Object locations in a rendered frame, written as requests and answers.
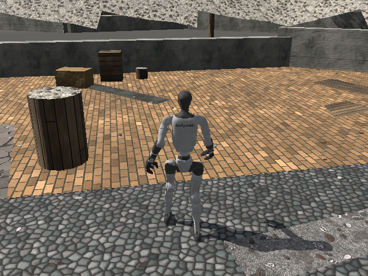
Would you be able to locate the robot right forearm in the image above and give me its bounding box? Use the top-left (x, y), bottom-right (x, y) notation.
top-left (206, 138), bottom-right (214, 154)

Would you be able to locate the right robot thigh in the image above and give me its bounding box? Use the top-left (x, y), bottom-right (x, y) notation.
top-left (190, 161), bottom-right (204, 205)

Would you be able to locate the right robot upper arm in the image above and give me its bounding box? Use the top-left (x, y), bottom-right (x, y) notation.
top-left (196, 116), bottom-right (212, 146)

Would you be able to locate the left robot upper arm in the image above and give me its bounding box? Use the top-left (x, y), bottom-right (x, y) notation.
top-left (156, 116), bottom-right (173, 148)

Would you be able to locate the robot left forearm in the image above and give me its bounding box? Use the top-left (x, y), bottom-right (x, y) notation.
top-left (148, 139), bottom-right (161, 163)

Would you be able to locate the left robot hand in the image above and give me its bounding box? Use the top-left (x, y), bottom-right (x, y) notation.
top-left (145, 159), bottom-right (158, 174)

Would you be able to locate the left robot foot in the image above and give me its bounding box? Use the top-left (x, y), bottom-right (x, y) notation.
top-left (164, 211), bottom-right (172, 224)

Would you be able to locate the right robot hand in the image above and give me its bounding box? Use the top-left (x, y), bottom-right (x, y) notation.
top-left (201, 150), bottom-right (214, 160)

